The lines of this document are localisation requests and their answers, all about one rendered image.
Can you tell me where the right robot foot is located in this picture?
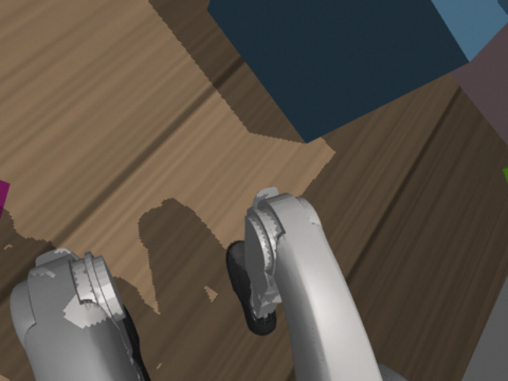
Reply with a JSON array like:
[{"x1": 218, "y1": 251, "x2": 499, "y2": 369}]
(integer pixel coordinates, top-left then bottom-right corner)
[{"x1": 226, "y1": 241, "x2": 276, "y2": 336}]

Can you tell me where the right robot hand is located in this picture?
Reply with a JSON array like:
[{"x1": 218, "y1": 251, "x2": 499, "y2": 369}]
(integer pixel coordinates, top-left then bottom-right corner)
[{"x1": 378, "y1": 364, "x2": 409, "y2": 381}]

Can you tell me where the left robot foot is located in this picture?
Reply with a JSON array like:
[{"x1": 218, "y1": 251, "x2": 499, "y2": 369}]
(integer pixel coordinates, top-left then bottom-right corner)
[{"x1": 122, "y1": 305, "x2": 151, "y2": 381}]

